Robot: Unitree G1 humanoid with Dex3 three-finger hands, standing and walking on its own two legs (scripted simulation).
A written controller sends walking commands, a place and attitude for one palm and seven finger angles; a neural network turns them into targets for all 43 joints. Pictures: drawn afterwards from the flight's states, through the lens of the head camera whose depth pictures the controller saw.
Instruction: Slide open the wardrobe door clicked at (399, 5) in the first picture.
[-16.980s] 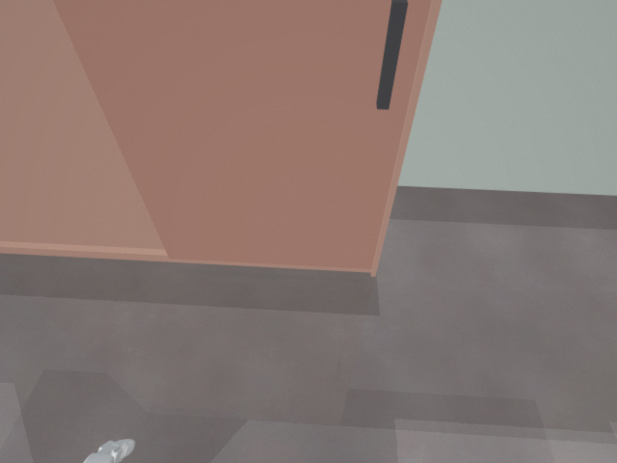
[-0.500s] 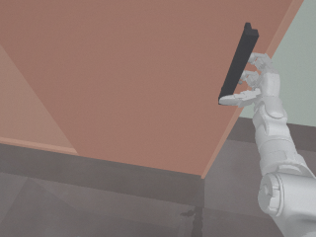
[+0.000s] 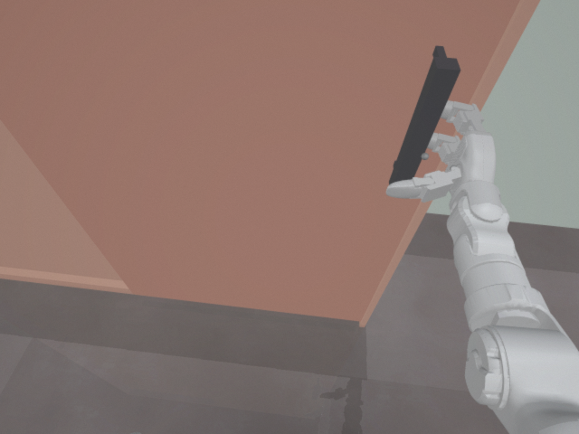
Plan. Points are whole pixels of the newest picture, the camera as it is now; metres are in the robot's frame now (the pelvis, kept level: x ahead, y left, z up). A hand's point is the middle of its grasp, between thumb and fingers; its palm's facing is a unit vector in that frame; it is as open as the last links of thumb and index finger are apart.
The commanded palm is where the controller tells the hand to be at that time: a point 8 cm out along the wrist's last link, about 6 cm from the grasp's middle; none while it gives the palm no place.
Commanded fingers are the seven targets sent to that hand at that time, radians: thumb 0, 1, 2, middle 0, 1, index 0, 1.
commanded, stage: slide the fingers in behind the handle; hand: right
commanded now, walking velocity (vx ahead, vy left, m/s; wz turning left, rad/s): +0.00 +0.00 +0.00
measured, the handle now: (416, 127) +0.54 -0.11 +0.14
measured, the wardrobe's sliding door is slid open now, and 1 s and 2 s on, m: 0.00 0.00 0.00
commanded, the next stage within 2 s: grip the handle and tug to test in 0.42 s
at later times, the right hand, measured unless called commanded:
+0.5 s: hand (409, 149) +0.49 -0.10 +0.14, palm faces -0.01 +1.00 +0.00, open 14.0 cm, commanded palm +0.46 -0.15 +0.14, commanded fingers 0.00 0.50 -0.30 0.30 1.20 0.30 1.20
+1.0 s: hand (409, 151) +0.48 -0.10 +0.14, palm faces -0.01 +1.00 +0.00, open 9.1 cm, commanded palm +0.45 -0.15 +0.14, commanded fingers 0.00 -0.67 -0.80 0.43 1.37 0.43 1.37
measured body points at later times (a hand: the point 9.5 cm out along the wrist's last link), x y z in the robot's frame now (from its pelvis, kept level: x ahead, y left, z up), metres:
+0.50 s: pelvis +0.01 +0.00 +0.00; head +0.06 +0.01 +0.45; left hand +0.04 +0.26 -0.13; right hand +0.48 -0.15 +0.14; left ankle -0.03 +0.11 -0.72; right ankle +0.01 -0.12 -0.72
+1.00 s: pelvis +0.00 +0.00 +0.00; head +0.05 +0.01 +0.45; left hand +0.04 +0.26 -0.12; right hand +0.48 -0.15 +0.14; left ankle -0.03 +0.11 -0.72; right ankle +0.01 -0.12 -0.72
